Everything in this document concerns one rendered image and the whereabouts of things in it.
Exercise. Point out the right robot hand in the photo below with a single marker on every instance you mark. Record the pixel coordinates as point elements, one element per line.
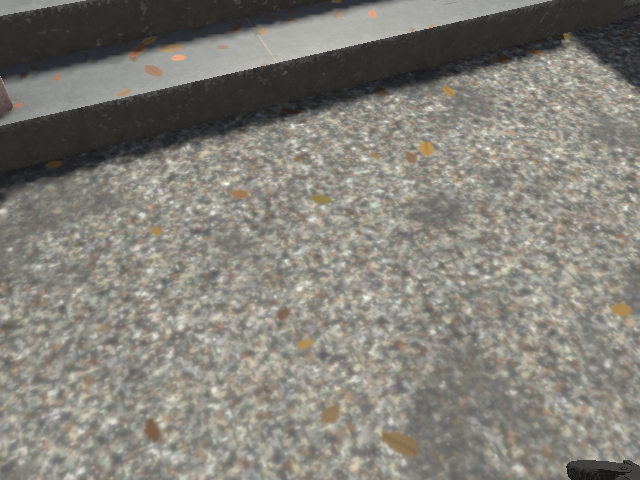
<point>603,470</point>

